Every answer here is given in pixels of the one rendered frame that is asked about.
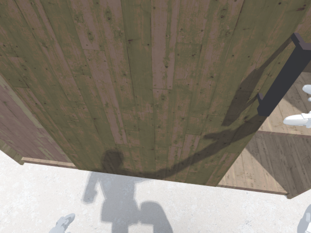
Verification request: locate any left robot hand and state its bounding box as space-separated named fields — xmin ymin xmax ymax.
xmin=49 ymin=213 xmax=75 ymax=233

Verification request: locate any right robot hand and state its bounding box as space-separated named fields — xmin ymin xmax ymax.
xmin=283 ymin=85 xmax=311 ymax=128

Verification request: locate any handle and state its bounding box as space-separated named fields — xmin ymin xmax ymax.
xmin=257 ymin=33 xmax=311 ymax=117

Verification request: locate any wardrobe door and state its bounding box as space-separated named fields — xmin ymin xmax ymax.
xmin=0 ymin=0 xmax=311 ymax=187
xmin=0 ymin=75 xmax=73 ymax=163

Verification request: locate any right robot upper arm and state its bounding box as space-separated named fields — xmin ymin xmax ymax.
xmin=297 ymin=204 xmax=311 ymax=233

